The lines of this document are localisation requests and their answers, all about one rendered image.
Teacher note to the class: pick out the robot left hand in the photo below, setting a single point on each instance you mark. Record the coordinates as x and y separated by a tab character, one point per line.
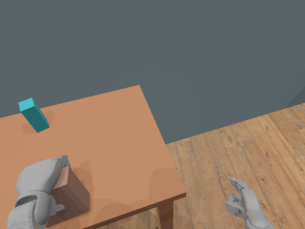
42	176

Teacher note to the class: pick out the table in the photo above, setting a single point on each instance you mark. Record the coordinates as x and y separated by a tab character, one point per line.
115	149

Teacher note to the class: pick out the right robot forearm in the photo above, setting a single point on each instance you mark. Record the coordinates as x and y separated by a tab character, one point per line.
255	219

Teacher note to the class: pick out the left robot forearm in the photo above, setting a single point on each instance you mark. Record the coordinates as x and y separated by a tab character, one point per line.
30	211

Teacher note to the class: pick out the sponge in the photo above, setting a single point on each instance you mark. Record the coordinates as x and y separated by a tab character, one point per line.
70	192

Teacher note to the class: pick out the robot right hand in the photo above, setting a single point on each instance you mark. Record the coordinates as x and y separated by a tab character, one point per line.
239	205

